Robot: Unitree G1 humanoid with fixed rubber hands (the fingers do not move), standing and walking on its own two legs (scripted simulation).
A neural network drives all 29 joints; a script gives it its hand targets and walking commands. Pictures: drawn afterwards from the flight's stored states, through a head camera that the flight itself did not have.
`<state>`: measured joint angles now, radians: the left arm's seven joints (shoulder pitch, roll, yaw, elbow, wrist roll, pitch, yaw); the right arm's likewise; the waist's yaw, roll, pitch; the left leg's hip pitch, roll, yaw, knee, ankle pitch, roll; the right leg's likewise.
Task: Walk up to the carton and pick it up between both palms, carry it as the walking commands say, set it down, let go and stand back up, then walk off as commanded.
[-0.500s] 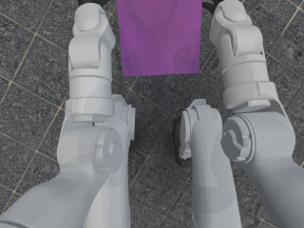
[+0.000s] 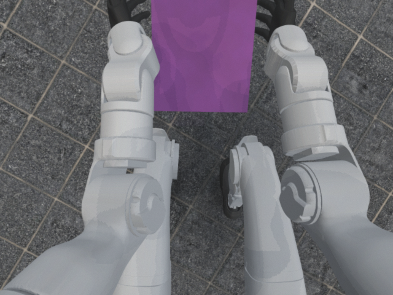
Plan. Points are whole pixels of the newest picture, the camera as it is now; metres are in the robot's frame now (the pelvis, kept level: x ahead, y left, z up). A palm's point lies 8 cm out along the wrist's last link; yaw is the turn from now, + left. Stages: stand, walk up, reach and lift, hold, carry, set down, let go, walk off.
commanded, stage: reach and lift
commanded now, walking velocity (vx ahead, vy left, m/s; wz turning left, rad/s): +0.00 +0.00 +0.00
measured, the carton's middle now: (196, 35) +0.54 +0.03 -0.16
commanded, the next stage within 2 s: none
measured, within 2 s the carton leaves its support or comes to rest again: neither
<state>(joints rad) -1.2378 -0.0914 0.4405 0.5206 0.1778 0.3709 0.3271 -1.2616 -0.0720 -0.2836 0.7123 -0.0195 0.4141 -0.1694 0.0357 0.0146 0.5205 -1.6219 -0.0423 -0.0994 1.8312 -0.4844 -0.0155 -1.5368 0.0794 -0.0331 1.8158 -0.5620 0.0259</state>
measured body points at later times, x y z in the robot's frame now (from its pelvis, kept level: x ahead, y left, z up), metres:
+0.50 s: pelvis +0.01 +0.00 +0.05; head +0.25 +0.04 +0.43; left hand +0.50 +0.15 +0.02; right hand +0.52 -0.09 +0.01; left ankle +0.16 +0.11 -0.47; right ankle +0.14 -0.13 -0.47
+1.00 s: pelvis +0.09 +0.00 +0.14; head +0.23 +0.04 +0.57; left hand +0.48 +0.14 +0.10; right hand +0.50 -0.10 +0.10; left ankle +0.16 +0.11 -0.47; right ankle +0.14 -0.13 -0.47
